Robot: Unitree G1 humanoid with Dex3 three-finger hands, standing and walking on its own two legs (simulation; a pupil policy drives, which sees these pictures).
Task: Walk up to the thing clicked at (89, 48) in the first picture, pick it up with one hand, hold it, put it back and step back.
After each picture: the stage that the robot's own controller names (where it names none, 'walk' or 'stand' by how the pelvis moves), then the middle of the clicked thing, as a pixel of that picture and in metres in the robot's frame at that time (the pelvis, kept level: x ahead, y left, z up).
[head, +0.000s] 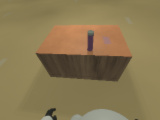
stand; (90, 41) +0.84 +0.05 -0.05
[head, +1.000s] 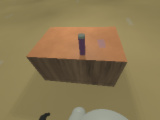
walk; (82, 45) +0.74 +0.17 -0.03
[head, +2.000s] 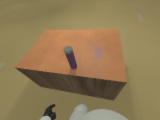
stand; (71, 59) +0.51 +0.24 -0.04
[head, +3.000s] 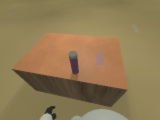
stand; (74, 63) +0.50 +0.18 -0.05
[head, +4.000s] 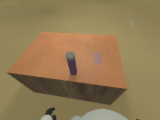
stand; (72, 64) +0.47 +0.19 -0.05
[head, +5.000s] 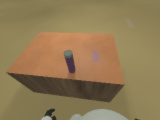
stand; (70, 62) +0.49 +0.21 -0.05
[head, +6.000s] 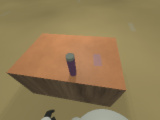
stand; (71, 65) +0.47 +0.20 -0.06
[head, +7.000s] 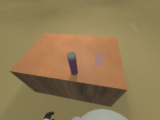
stand; (73, 64) +0.48 +0.19 -0.06
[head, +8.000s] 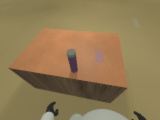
rise first; (72, 62) +0.49 +0.19 -0.05
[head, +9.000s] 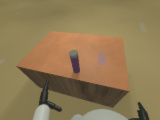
rise first; (75, 62) +0.50 +0.20 -0.05
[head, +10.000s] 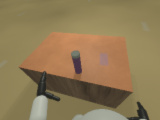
go down; (77, 63) +0.49 +0.18 -0.05
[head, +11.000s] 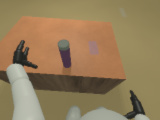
go down; (65, 55) +0.48 +0.18 +0.01
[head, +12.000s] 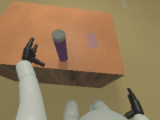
close in; (61, 48) +0.50 +0.18 +0.03
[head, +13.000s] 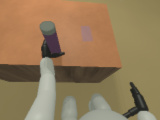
close; (53, 42) +0.52 +0.20 +0.07
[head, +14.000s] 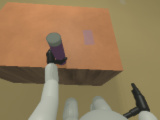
lift; (58, 52) +0.46 +0.18 +0.06
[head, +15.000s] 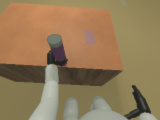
lift; (59, 53) +0.46 +0.18 +0.05
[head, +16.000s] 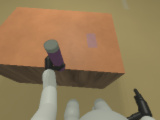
lift; (56, 58) +0.42 +0.21 +0.05
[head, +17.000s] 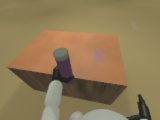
hold; (65, 68) +0.31 +0.18 +0.14
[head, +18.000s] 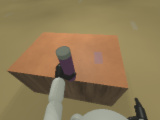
hold; (67, 66) +0.33 +0.16 +0.14
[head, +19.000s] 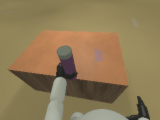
crouch; (69, 65) +0.33 +0.16 +0.14
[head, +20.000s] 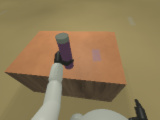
crouch; (66, 53) +0.42 +0.18 +0.15
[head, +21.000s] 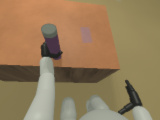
lower; (53, 45) +0.50 +0.19 +0.05
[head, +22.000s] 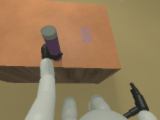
lower; (53, 47) +0.49 +0.19 +0.06
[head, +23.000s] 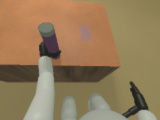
lower; (51, 44) +0.51 +0.20 +0.06
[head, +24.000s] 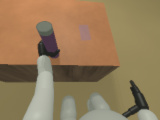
lower; (50, 43) +0.51 +0.20 +0.07
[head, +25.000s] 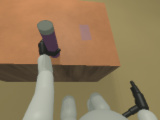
loosen; (51, 42) +0.51 +0.20 +0.07
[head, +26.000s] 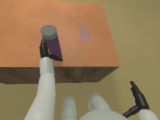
withdraw; (54, 46) +0.50 +0.18 +0.06
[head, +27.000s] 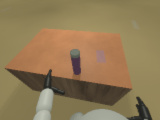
sink last; (76, 63) +0.46 +0.15 +0.00
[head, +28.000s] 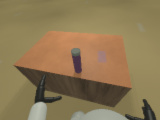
stand; (77, 61) +0.49 +0.17 +0.00
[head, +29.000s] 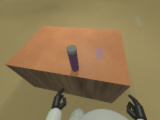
stand; (73, 60) +0.47 +0.18 +0.01
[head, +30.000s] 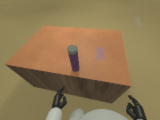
stand; (74, 60) +0.47 +0.17 +0.01
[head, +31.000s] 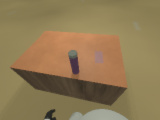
stand; (74, 63) +0.48 +0.18 -0.03
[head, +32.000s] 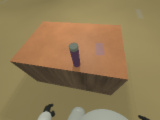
walk; (75, 56) +0.51 +0.17 -0.04
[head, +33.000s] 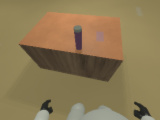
walk; (78, 39) +0.71 +0.18 -0.03
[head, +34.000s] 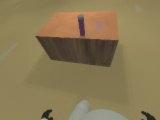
walk; (81, 26) +1.02 +0.22 -0.03
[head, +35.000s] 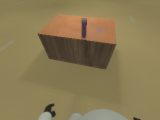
stand; (84, 28) +1.09 +0.15 -0.05
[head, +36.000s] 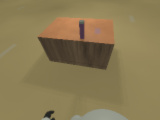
stand; (81, 30) +1.09 +0.17 -0.05
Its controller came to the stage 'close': yes
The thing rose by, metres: 0.21
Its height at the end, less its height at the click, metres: +0.00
